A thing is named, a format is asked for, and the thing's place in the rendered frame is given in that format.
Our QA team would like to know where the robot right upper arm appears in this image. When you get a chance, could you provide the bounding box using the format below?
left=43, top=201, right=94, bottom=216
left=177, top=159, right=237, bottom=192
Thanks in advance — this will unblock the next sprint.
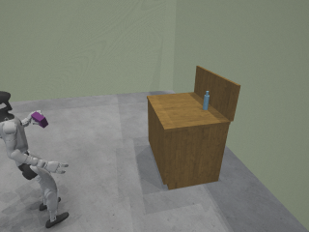
left=2, top=121, right=21, bottom=160

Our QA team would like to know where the table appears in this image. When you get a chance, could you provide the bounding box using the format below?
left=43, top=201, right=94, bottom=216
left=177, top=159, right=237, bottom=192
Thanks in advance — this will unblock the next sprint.
left=147, top=66, right=241, bottom=190

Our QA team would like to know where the robot left forearm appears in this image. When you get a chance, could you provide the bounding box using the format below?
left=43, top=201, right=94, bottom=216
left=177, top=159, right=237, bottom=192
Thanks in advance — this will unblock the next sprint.
left=21, top=118, right=31, bottom=128

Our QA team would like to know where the right robot shin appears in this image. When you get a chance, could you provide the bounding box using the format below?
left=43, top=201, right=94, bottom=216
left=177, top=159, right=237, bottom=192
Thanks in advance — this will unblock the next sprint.
left=45, top=189, right=59, bottom=222

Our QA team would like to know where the right robot hand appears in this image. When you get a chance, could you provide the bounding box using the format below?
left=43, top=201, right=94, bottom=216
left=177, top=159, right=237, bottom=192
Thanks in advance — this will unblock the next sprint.
left=45, top=161, right=69, bottom=174

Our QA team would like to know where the robot right thigh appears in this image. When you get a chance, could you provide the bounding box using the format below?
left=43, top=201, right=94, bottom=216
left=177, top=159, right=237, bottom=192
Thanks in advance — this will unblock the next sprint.
left=22, top=163, right=57, bottom=199

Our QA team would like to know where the robot right forearm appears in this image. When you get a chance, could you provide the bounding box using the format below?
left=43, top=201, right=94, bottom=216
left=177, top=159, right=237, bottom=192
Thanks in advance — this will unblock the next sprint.
left=11, top=151, right=48, bottom=169

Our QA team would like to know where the sponge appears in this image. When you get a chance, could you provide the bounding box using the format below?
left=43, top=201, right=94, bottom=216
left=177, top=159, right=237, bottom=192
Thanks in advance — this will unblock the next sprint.
left=31, top=111, right=48, bottom=128

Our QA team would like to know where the left robot hand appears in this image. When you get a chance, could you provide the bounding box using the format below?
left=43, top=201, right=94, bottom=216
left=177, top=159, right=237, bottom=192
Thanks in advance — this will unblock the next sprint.
left=27, top=110, right=43, bottom=125

